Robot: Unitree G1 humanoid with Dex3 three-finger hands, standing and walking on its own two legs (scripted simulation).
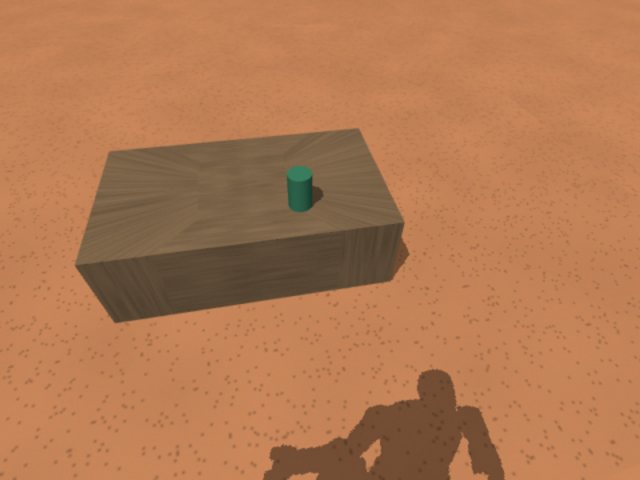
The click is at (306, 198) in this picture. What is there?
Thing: squat round
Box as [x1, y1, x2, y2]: [287, 166, 311, 211]
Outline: 295,166 287,171 288,202 289,207 295,211 304,211 311,206 311,171 303,166
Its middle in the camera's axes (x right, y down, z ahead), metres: -0.07 -0.17 +1.33
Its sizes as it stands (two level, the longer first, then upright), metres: 0.083 0.083 0.135
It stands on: a support 0.33 m high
